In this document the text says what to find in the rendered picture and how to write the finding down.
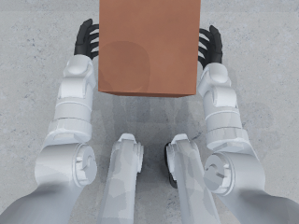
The robot right hand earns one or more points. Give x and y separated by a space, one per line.
213 52

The left robot forearm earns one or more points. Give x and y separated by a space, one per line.
74 105

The robot right foot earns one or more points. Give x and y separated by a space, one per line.
173 182

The robot left upper arm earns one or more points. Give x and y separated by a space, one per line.
62 172

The robot right upper arm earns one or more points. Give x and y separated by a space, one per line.
238 180

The right robot forearm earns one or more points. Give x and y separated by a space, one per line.
223 123

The carton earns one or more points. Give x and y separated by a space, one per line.
148 48

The robot left hand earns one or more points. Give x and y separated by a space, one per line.
83 45

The right robot thigh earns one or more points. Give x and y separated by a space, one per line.
195 199

